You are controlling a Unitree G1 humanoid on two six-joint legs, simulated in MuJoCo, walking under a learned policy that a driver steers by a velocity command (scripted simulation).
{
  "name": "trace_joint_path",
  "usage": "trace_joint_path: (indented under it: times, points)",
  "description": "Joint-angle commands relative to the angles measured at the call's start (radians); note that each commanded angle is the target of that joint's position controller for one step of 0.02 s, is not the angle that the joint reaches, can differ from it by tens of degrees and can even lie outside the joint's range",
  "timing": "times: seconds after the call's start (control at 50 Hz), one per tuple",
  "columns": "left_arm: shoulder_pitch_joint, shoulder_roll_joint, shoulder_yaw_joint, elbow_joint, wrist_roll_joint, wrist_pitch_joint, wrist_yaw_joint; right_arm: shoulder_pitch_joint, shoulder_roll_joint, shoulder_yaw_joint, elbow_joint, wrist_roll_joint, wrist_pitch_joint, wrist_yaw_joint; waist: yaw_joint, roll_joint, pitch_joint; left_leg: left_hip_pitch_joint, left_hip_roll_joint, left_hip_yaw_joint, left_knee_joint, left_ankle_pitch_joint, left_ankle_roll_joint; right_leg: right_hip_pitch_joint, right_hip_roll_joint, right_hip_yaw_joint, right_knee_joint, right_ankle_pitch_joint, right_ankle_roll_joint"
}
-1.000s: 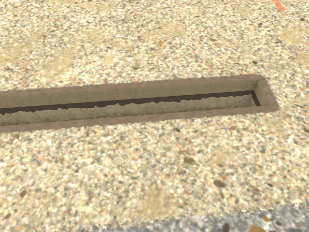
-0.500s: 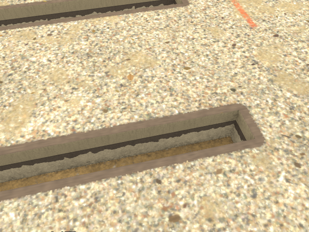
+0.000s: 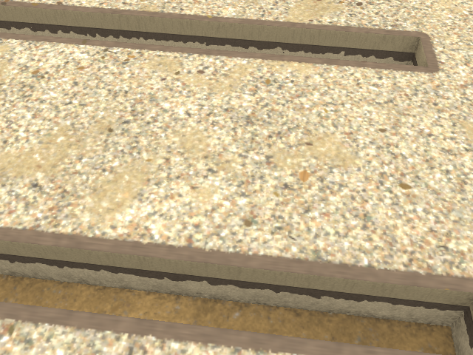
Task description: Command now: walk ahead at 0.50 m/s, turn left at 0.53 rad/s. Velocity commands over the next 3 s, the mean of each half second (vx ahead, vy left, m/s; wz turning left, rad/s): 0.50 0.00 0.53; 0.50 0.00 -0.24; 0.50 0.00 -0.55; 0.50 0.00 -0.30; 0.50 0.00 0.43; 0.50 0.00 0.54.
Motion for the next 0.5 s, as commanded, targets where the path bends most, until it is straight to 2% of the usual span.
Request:
trace_joint_path:
  times: [0.02,0.06,0.08,0.1,0.12,0.14,0.16,0.18,0.2,0.22,0.24,0.3,0.34,0.36,0.38,0.4,0.42,0.44,0.46,0.5]
  points:
    - [0.019,0.177,0.041,-0.037,-0.016,0.011,0.007,-0.135,-0.047,-0.002,-0.122,0.004,-0.010,0.023,-0.001,-0.072,0.109,-0.077,-0.011,0.056,-0.055,-0.096,0.030,0.039,-0.334,0.060,-0.007,0.654,-0.125]
    - [-0.014,0.209,0.048,-0.053,-0.027,0.020,0.011,-0.083,-0.084,-0.020,-0.133,0.005,-0.008,0.029,-0.051,-0.112,0.040,0.091,-0.081,0.126,-0.052,-0.192,0.061,0.040,-0.326,0.032,0.119,0.996,-0.106]
    - [-0.035,0.226,0.050,-0.059,-0.029,0.029,0.013,0.010,-0.119,-0.039,-0.117,0.010,-0.007,0.028,-0.104,-0.128,-0.019,0.224,-0.124,0.148,-0.053,-0.231,0.082,0.024,-0.315,0.022,0.251,1.118,-0.092]
    - [-0.062,0.235,0.050,-0.065,-0.038,0.030,0.008,0.170,-0.175,-0.069,-0.078,0.012,-0.005,0.021,-0.193,-0.111,-0.107,0.456,-0.164,0.144,-0.143,-0.160,0.115,-0.043,-0.275,0.005,0.455,1.073,-0.059]
    - [-0.064,0.218,0.043,-0.079,-0.030,0.018,0.003,0.324,-0.263,-0.106,-0.039,0.010,0.004,-0.002,-0.254,-0.018,-0.186,0.750,-0.072,-0.054,-0.206,-0.179,0.170,-0.287,-0.221,0.006,0.765,0.731,-0.008]
    - [0.021,0.044,-0.006,-0.135,0.009,-0.012,-0.016,0.297,-0.356,-0.111,-0.041,0.014,-0.010,-0.006,-0.113,0.222,-0.258,1.037,0.170,-0.619,-0.291,-0.292,0.350,-0.719,-0.015,0.136,1.110,-0.233,0.046]
    - [-0.080,0.106,0.000,-0.167,-0.039,-0.058,-0.029,0.342,-0.288,-0.090,-0.057,-0.003,-0.023,0.002,-0.174,0.132,-0.367,1.096,0.236,-0.843,-0.448,-0.403,0.385,-0.841,0.013,0.356,1.212,-0.266,0.028]
    - [-0.165,0.142,0.010,-0.189,-0.073,-0.078,-0.036,0.307,-0.217,-0.073,-0.051,-0.009,-0.037,0.004,-0.181,0.089,-0.222,1.016,0.213,-0.701,-0.461,-0.324,0.329,-0.929,-0.037,0.366,1.177,-0.183,-0.004]
    - [-0.177,0.145,0.011,-0.186,-0.056,-0.087,-0.032,0.231,-0.171,-0.059,-0.066,0.000,-0.048,0.003,-0.133,0.016,-0.139,0.861,0.162,-0.557,-0.448,-0.216,0.285,-0.889,-0.085,0.367,1.076,-0.083,-0.018]
    - [-0.172,0.155,0.020,-0.172,-0.024,-0.081,-0.022,0.160,-0.132,-0.046,-0.081,0.002,-0.051,0.002,-0.089,-0.017,-0.098,0.722,0.116,-0.449,-0.452,-0.128,0.255,-0.808,-0.116,0.358,0.997,-0.028,-0.012]
    - [-0.150,0.164,0.028,-0.168,-0.010,-0.068,-0.020,0.127,-0.110,-0.035,-0.097,-0.006,-0.053,-0.005,-0.054,-0.010,-0.087,0.626,0.087,-0.390,-0.468,-0.065,0.246,-0.732,-0.139,0.365,0.947,0.014,-0.001]
    - [-0.170,0.143,0.029,-0.184,-0.003,-0.034,-0.011,0.138,-0.160,-0.042,-0.102,-0.005,-0.059,-0.027,-0.028,-0.008,-0.045,0.477,0.062,-0.327,-0.508,0.040,0.232,-0.666,-0.140,0.342,0.783,0.064,0.035]
    - [-0.251,0.127,0.021,-0.209,0.010,-0.023,-0.002,0.182,-0.198,-0.050,-0.095,-0.010,-0.060,-0.042,-0.051,0.007,-0.010,0.444,0.042,-0.300,-0.511,0.087,0.213,-0.690,-0.120,0.333,0.642,0.172,0.056]
    - [-0.304,0.116,0.017,-0.229,0.012,-0.022,-0.002,0.197,-0.198,-0.050,-0.093,-0.009,-0.056,-0.047,-0.068,0.026,-0.006,0.439,0.016,-0.280,-0.505,0.091,0.190,-0.688,-0.103,0.329,0.565,0.250,0.053]
    - [-0.346,0.105,0.013,-0.248,0.020,-0.027,-0.013,0.214,-0.195,-0.049,-0.094,-0.006,-0.050,-0.055,-0.083,0.023,-0.015,0.442,-0.004,-0.267,-0.489,0.107,0.169,-0.669,-0.082,0.329,0.494,0.332,0.044]
    - [-0.340,0.077,0.004,-0.247,0.024,-0.031,-0.025,0.210,-0.190,-0.050,-0.100,-0.017,-0.040,-0.056,-0.080,0.048,-0.056,0.414,-0.030,-0.234,-0.446,0.176,0.159,-0.591,-0.054,0.305,0.499,0.414,0.046]
    - [-0.329,0.078,0.003,-0.243,0.016,-0.032,-0.033,0.200,-0.189,-0.049,-0.116,-0.021,-0.034,-0.052,-0.074,0.065,-0.067,0.376,-0.045,-0.206,-0.444,0.165,0.151,-0.529,-0.030,0.285,0.487,0.441,0.047]
    - [-0.290,0.095,0.011,-0.225,0.005,-0.033,-0.041,0.194,-0.187,-0.048,-0.136,-0.042,-0.035,-0.044,-0.066,0.068,-0.104,0.288,-0.036,-0.201,-0.447,0.171,0.150,-0.397,0.007,0.235,0.614,0.491,0.055]
    - [-0.180,0.125,0.026,-0.163,-0.001,-0.038,-0.057,0.233,-0.191,-0.050,-0.114,-0.056,-0.037,-0.040,-0.040,0.101,-0.131,0.330,0.020,-0.227,-0.400,0.196,0.160,-0.381,-0.026,0.283,0.742,0.497,0.047]
    - [-0.212,0.159,0.031,-0.169,-0.003,-0.052,-0.070,0.232,-0.148,-0.036,-0.132,-0.037,-0.038,-0.036,-0.037,0.077,-0.059,0.473,0.056,-0.266,-0.328,0.231,0.170,-0.565,-0.046,0.275,0.783,0.314,0.013]
Next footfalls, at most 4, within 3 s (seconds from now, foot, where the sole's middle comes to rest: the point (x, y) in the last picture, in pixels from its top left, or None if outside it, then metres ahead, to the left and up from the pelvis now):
0.12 left None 0.23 0.12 -0.77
0.58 right None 0.45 -0.01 -0.77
0.98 left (163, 335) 0.54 0.25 -0.77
1.32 right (247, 219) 0.94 0.03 -0.77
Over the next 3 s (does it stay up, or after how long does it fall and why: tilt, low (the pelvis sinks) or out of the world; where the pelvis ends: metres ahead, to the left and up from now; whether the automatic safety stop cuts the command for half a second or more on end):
stays up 1.62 0.05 0.01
